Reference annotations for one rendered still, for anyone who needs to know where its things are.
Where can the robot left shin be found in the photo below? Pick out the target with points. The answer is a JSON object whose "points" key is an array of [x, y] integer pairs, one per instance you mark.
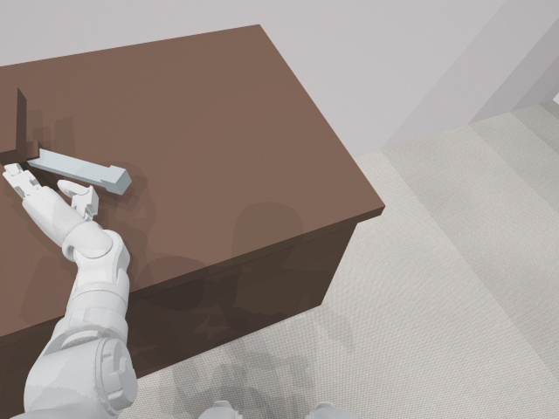
{"points": [[222, 404]]}

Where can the robot left hand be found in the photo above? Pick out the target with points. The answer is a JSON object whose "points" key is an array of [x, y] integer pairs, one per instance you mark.
{"points": [[47, 208]]}

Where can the left robot upper arm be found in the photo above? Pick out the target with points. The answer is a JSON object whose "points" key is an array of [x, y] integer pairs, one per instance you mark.
{"points": [[94, 380]]}

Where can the robot shin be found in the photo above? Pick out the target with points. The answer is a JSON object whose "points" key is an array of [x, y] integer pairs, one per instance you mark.
{"points": [[222, 404], [324, 405]]}

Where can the tap lever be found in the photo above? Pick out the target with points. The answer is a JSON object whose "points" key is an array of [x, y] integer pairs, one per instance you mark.
{"points": [[114, 179]]}

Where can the left robot forearm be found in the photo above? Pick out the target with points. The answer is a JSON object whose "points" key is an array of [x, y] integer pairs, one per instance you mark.
{"points": [[99, 299]]}

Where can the robot right shin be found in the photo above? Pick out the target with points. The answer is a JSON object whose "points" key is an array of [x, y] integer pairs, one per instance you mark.
{"points": [[324, 405]]}

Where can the counter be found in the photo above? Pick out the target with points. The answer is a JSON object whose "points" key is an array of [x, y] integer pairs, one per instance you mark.
{"points": [[242, 202]]}

